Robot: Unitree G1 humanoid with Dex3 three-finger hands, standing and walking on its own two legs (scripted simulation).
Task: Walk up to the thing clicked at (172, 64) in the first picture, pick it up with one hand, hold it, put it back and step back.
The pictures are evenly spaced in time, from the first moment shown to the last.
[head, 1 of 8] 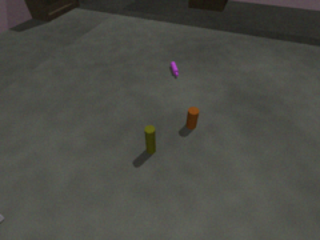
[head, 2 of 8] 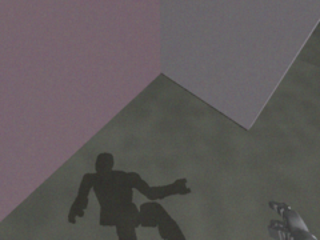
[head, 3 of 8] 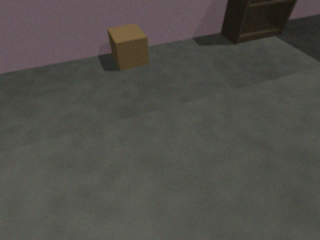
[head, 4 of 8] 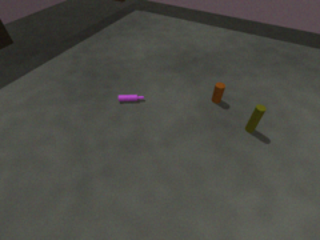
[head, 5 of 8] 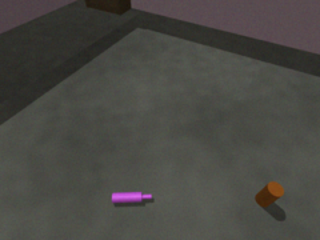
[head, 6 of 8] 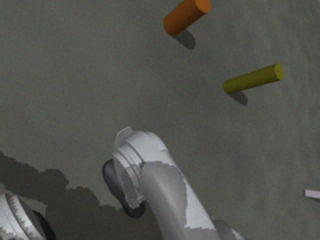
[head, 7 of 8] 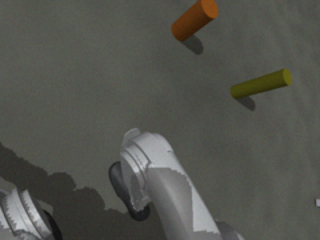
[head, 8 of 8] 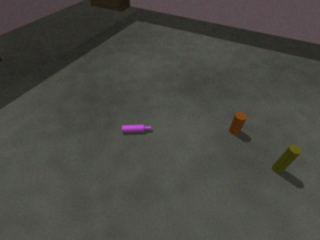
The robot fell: no
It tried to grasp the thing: yes
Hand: left
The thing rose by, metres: 0.66
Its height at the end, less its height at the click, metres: +0.00
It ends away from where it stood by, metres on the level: 0.02
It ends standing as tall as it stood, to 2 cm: yes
